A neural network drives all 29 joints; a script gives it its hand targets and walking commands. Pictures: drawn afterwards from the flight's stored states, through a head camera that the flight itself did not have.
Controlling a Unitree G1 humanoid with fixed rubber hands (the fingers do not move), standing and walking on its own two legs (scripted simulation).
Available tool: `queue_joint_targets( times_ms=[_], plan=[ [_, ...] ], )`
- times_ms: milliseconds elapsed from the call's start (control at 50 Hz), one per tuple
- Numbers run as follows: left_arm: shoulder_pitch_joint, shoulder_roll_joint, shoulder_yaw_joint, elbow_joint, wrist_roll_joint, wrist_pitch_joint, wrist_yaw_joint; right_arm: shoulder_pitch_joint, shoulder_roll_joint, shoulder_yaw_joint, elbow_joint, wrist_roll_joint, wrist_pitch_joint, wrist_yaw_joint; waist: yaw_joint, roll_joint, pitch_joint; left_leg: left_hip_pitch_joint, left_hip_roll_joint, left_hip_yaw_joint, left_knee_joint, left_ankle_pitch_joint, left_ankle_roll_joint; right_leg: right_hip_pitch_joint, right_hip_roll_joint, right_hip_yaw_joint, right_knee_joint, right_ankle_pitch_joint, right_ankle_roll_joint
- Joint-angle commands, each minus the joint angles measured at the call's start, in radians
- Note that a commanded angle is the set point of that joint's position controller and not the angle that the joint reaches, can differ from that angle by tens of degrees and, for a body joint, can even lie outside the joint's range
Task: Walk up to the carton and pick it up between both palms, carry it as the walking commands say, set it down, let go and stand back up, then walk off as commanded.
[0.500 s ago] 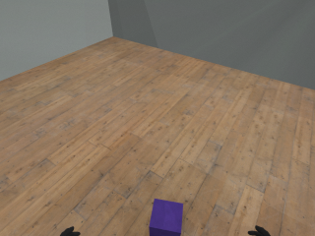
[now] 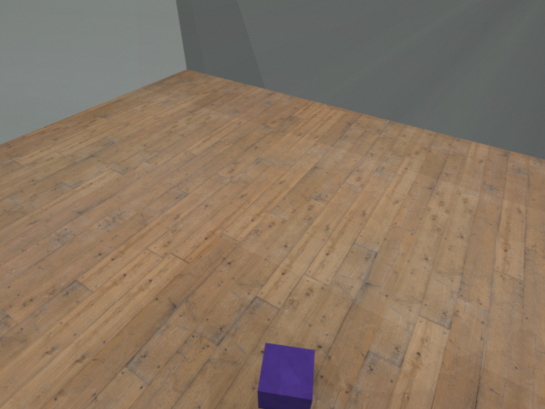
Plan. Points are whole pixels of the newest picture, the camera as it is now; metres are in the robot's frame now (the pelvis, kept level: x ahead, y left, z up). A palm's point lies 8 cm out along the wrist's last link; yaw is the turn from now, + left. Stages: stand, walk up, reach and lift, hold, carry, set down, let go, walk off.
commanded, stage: stand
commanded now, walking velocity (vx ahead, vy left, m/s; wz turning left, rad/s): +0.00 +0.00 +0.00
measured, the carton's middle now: (286, 378) +0.45 -0.03 -0.70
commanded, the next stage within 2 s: walk off in 1.14 s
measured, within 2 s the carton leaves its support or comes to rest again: neither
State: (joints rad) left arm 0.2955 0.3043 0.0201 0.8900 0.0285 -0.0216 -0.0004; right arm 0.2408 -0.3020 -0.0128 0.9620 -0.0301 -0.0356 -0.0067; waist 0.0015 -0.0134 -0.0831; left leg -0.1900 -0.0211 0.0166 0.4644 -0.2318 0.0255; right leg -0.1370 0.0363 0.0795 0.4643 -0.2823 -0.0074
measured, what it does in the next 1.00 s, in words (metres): stands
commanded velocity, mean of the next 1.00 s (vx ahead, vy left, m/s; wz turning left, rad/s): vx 0.00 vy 0.00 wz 0.00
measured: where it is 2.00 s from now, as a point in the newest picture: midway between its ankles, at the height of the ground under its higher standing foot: outside the picture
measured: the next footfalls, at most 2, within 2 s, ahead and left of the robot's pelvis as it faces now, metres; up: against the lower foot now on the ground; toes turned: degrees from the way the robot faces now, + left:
none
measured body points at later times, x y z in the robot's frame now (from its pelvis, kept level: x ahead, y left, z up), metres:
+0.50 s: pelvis -0.02 +0.01 +0.00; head -0.06 +0.02 +0.45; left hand +0.03 +0.30 -0.13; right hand +0.04 -0.29 -0.12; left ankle +0.01 +0.10 -0.74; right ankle -0.02 -0.12 -0.74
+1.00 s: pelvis -0.02 +0.01 +0.00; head -0.05 +0.02 +0.45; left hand +0.04 +0.31 -0.13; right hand +0.05 -0.28 -0.12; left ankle +0.01 +0.10 -0.74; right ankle -0.02 -0.12 -0.74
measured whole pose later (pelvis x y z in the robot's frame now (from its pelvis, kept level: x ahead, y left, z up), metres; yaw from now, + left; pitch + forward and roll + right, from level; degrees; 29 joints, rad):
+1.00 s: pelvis -0.02 +0.01 +0.00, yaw -1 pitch -4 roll +0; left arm 0.23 0.34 0.00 1.04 0.02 -0.02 0.01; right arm 0.15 -0.33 -0.01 1.12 -0.01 -0.04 0.00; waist 0.00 -0.01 0.00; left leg -0.17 -0.04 0.04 0.40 -0.16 0.05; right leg -0.13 0.02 0.10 0.41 -0.22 0.02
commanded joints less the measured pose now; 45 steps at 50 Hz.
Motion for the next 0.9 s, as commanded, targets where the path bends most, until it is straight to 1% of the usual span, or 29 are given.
queue_joint_targets(
  times_ms=[0,20,60,100,120,160,180,220,240,260,280,300,400,420,440,500,520,560,620,640,660,680,720,760,780,800,840,860,880],
  plan=[
    [-0.06,0.207,0.051,-0.073,-0.003,-0.03,0.013,-0.09,-0.202,-0.05,-0.061,0.004,-0.029,-0.012,0.0,0.015,0.088,0.005,0.119,-0.161,-0.117,0.051,0.02,-0.114,-0.101,0.121,-0.107,0.085,-0.029],
    [-0.055,0.202,0.049,-0.063,-0.005,-0.031,0.012,-0.084,-0.208,-0.049,-0.053,0.005,-0.029,-0.011,0.003,0.005,0.103,-0.002,0.119,-0.159,-0.116,0.04,0.021,-0.122,-0.101,0.126,-0.112,0.075,-0.03],
    [-0.062,0.199,0.044,-0.051,-0.005,-0.029,0.011,-0.094,-0.217,-0.05,-0.04,0.005,-0.03,-0.011,-0.001,0.019,0.097,0.0,0.12,-0.162,-0.13,-0.002,0.019,-0.116,-0.1,0.122,-0.115,0.073,-0.029],
    [-0.056,0.192,0.04,-0.038,-0.006,-0.031,0.01,-0.1,-0.211,-0.047,-0.022,0.007,-0.03,-0.01,0.005,0.007,0.105,-0.004,0.121,-0.168,-0.135,-0.02,0.022,-0.117,-0.097,0.123,-0.115,0.054,-0.029],
    [-0.062,0.198,0.039,-0.036,-0.005,-0.03,0.011,-0.105,-0.217,-0.049,-0.02,0.004,-0.028,-0.009,-0.001,0.016,0.113,-0.008,0.12,-0.168,-0.143,-0.036,0.021,-0.124,-0.096,0.123,-0.117,0.048,-0.029],
    [-0.056,0.208,0.04,-0.018,-0.007,-0.029,0.011,-0.11,-0.22,-0.049,-0.008,0.007,-0.028,-0.006,0.003,0.023,0.115,-0.014,0.12,-0.172,-0.148,-0.057,0.02,-0.122,-0.094,0.123,-0.118,0.04,-0.028],
    [-0.053,0.201,0.035,-0.017,-0.006,-0.029,0.01,-0.102,-0.214,-0.044,-0.001,0.007,-0.026,-0.006,-0.002,0.024,0.125,-0.012,0.123,-0.176,-0.152,-0.064,0.022,-0.133,-0.096,0.125,-0.116,0.037,-0.03],
    [-0.058,0.214,0.038,-0.009,-0.009,-0.028,0.012,-0.107,-0.222,-0.047,0.009,0.009,-0.026,-0.007,-0.001,0.0,0.11,-0.004,0.126,-0.178,-0.152,-0.05,0.023,-0.123,-0.098,0.126,-0.117,0.038,-0.03],
    [-0.063,0.205,0.034,-0.007,-0.008,-0.029,0.011,-0.105,-0.228,-0.048,0.019,0.01,-0.025,-0.008,0.0,0.004,0.113,0.0,0.123,-0.174,-0.153,-0.048,0.021,-0.127,-0.097,0.125,-0.117,0.033,-0.029],
    [-0.054,0.202,0.03,-0.004,-0.007,-0.028,0.012,-0.11,-0.227,-0.047,0.02,0.01,-0.025,-0.006,-0.004,0.025,0.111,0.004,0.127,-0.177,-0.156,-0.062,0.022,-0.127,-0.097,0.124,-0.115,0.038,-0.03],
    [-0.053,0.207,0.032,0.006,-0.009,-0.029,0.013,-0.107,-0.229,-0.047,0.025,0.01,-0.026,-0.006,-0.002,0.009,0.113,-0.001,0.127,-0.18,-0.159,-0.056,0.022,-0.119,-0.098,0.126,-0.117,0.038,-0.029],
    [-0.054,0.215,0.031,0.008,-0.009,-0.029,0.014,-0.115,-0.226,-0.046,0.027,0.011,-0.027,-0.005,-0.001,0.018,0.117,0.001,0.127,-0.176,-0.158,-0.052,0.021,-0.126,-0.099,0.128,-0.12,0.042,-0.029],
    [-0.055,0.212,0.027,0.027,-0.009,-0.026,0.016,-0.119,-0.226,-0.043,0.046,0.013,-0.025,-0.005,-0.002,0.016,0.12,0.0,0.128,-0.182,-0.171,-0.058,0.021,-0.115,-0.099,0.124,-0.113,0.05,-0.029],
    [-0.048,0.212,0.026,0.033,-0.01,-0.026,0.015,-0.122,-0.233,-0.044,0.049,0.014,-0.025,-0.005,-0.001,0.007,0.124,0.003,0.128,-0.179,-0.165,-0.046,0.023,-0.118,-0.1,0.127,-0.119,0.052,-0.028],
    [-0.055,0.217,0.027,0.034,-0.009,-0.025,0.016,-0.123,-0.227,-0.043,0.052,0.013,-0.024,-0.005,0.0,0.016,0.122,0.007,0.129,-0.175,-0.165,-0.045,0.023,-0.117,-0.105,0.129,-0.122,0.055,-0.03],
    [-0.061,0.216,0.027,0.038,-0.009,-0.028,0.015,-0.126,-0.234,-0.045,0.056,0.016,-0.025,-0.005,0.0,0.003,0.111,0.019,0.126,-0.175,-0.165,-0.043,0.021,-0.112,-0.102,0.128,-0.124,0.054,-0.027],
    [-0.063,0.217,0.026,0.045,-0.008,-0.027,0.017,-0.126,-0.237,-0.045,0.058,0.014,-0.025,-0.003,-0.002,0.01,0.105,0.024,0.128,-0.176,-0.167,-0.037,0.021,-0.108,-0.105,0.125,-0.122,0.053,-0.029],
    [-0.066,0.221,0.024,0.051,-0.01,-0.025,0.017,-0.131,-0.243,-0.045,0.063,0.017,-0.023,-0.005,-0.004,0.002,0.118,0.021,0.129,-0.178,-0.172,-0.041,0.02,-0.115,-0.103,0.127,-0.125,0.059,-0.027],
    [-0.069,0.217,0.024,0.059,-0.009,-0.023,0.017,-0.133,-0.235,-0.043,0.068,0.017,-0.024,-0.004,-0.004,0.023,0.122,0.015,0.13,-0.179,-0.185,-0.067,0.02,-0.11,-0.106,0.126,-0.129,0.048,-0.028],
    [-0.069,0.221,0.026,0.059,-0.011,-0.022,0.017,-0.131,-0.243,-0.044,0.074,0.016,-0.023,-0.006,0.001,0.009,0.128,0.01,0.129,-0.179,-0.187,-0.072,0.022,-0.113,-0.103,0.126,-0.128,0.044,-0.027],
    [-0.068,0.216,0.023,0.06,-0.008,-0.022,0.018,-0.137,-0.238,-0.044,0.071,0.017,-0.022,-0.005,0.0,0.02,0.125,0.016,0.132,-0.182,-0.187,-0.077,0.023,-0.109,-0.105,0.124,-0.13,0.045,-0.027],
    [-0.074,0.216,0.024,0.06,-0.01,-0.022,0.017,-0.146,-0.24,-0.046,0.07,0.016,-0.023,-0.006,0.0,0.012,0.123,0.015,0.13,-0.182,-0.19,-0.077,0.022,-0.11,-0.102,0.119,-0.128,0.043,-0.027],
    [-0.07,0.218,0.024,0.067,-0.008,-0.021,0.015,-0.14,-0.239,-0.045,0.073,0.02,-0.022,-0.005,-0.004,0.006,0.119,0.027,0.133,-0.176,-0.184,-0.066,0.021,-0.111,-0.105,0.125,-0.132,0.046,-0.029],
    [-0.079,0.212,0.023,0.068,-0.01,-0.021,0.016,-0.149,-0.24,-0.043,0.077,0.018,-0.024,-0.003,-0.001,0.016,0.116,0.027,0.133,-0.18,-0.189,-0.059,0.021,-0.108,-0.103,0.118,-0.13,0.053,-0.026],
    [-0.08,0.221,0.024,0.069,-0.008,-0.021,0.016,-0.143,-0.239,-0.044,0.077,0.018,-0.023,-0.005,-0.002,0.001,0.111,0.026,0.135,-0.182,-0.189,-0.06,0.022,-0.098,-0.105,0.118,-0.131,0.051,-0.027],
    [-0.082,0.219,0.022,0.072,-0.01,-0.021,0.017,-0.15,-0.246,-0.045,0.079,0.019,-0.023,-0.004,-0.001,0.013,0.121,0.029,0.131,-0.174,-0.187,-0.05,0.022,-0.106,-0.108,0.125,-0.137,0.058,-0.027],
    [-0.091,0.221,0.023,0.072,-0.008,-0.021,0.019,-0.149,-0.234,-0.041,0.082,0.021,-0.025,-0.004,-0.005,0.014,0.123,0.032,0.132,-0.171,-0.18,-0.014,0.021,-0.109,-0.113,0.127,-0.135,0.071,-0.029],
    [-0.092,0.225,0.023,0.074,-0.01,-0.021,0.018,-0.15,-0.229,-0.039,0.081,0.021,-0.024,-0.003,-0.004,0.004,0.118,0.036,0.133,-0.173,-0.18,-0.021,0.02,-0.108,-0.111,0.121,-0.138,0.061,-0.03],
    [-0.092,0.225,0.024,0.077,-0.01,-0.019,0.018,-0.149,-0.234,-0.039,0.082,0.02,-0.025,-0.004,-0.004,0.011,0.112,0.039,0.131,-0.169,-0.178,-0.027,0.021,-0.106,-0.11,0.124,-0.14,0.06,-0.029]
  ],
)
